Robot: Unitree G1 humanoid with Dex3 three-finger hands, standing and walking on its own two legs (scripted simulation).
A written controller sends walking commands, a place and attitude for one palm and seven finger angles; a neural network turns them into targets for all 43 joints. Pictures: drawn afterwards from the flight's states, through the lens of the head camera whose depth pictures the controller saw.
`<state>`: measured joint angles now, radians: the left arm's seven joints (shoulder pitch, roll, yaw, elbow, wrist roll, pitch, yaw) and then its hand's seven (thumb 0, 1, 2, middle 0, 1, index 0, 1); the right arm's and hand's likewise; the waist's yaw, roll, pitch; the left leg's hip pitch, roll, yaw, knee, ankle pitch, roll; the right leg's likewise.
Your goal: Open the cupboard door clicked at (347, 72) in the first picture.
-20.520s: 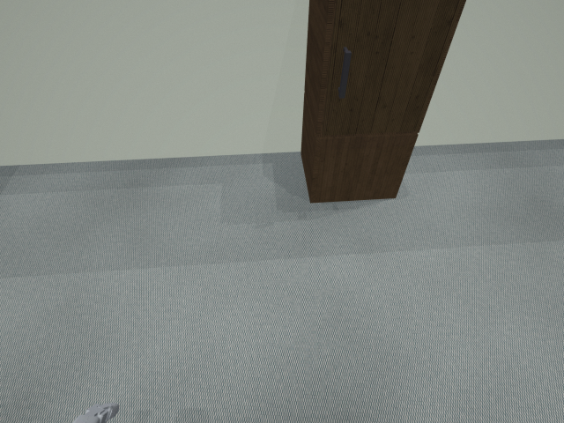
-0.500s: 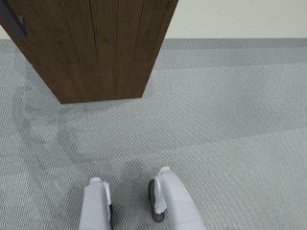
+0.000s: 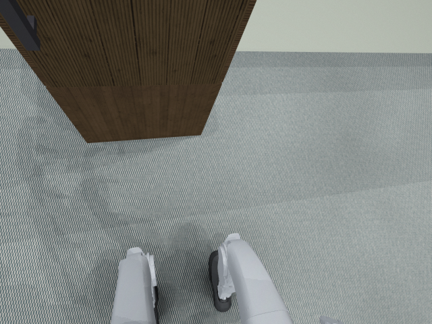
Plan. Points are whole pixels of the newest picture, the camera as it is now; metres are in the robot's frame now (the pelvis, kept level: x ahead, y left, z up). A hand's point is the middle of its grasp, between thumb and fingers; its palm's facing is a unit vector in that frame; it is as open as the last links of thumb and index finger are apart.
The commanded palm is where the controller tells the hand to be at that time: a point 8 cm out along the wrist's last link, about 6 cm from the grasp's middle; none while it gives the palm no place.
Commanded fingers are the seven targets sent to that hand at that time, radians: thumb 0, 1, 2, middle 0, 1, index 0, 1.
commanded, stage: slide the fingers in behind the handle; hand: left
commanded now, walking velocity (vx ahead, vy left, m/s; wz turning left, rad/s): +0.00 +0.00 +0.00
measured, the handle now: out of the picture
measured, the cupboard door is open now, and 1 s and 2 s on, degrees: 0 0 0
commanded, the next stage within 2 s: close the thumb around the handle in 1.52 s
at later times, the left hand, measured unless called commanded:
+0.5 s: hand out of the picture +0.54 +0.28 +0.06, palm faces +0.06 -1.00 -0.03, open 13.9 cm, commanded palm +0.53 +0.30 +0.06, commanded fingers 0.00 -0.50 0.30 -0.30 -1.20 -0.30 -1.20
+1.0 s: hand (18, 32) +0.54 +0.24 +0.06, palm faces +0.06 -1.00 -0.02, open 13.9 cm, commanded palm +0.53 +0.27 +0.06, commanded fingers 0.00 -0.50 0.30 -0.30 -1.20 -0.30 -1.20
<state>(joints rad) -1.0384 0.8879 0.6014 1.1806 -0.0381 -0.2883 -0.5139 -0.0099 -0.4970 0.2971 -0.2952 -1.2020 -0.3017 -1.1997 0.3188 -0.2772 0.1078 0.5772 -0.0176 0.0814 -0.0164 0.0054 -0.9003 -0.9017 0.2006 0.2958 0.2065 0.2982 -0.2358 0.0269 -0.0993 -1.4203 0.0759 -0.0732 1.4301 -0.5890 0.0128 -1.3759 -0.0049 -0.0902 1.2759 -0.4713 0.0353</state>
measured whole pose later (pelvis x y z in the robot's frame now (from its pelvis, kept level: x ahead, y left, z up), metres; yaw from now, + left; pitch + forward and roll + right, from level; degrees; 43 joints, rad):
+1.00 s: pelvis +0.01 -0.01 +0.01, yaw +1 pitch +31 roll -6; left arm -0.99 0.68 0.51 1.16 -0.05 -0.35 -0.35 -0.01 -0.50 0.30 -0.30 -1.20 -0.30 -1.20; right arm 0.33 -0.26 0.07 0.61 -0.03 0.07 0.00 0.01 -0.90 -0.90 0.20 0.30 0.21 0.30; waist -0.22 0.04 -0.12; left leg -1.33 0.07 -0.05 1.37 -0.58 0.00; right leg -1.31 -0.01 -0.07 1.25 -0.47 0.03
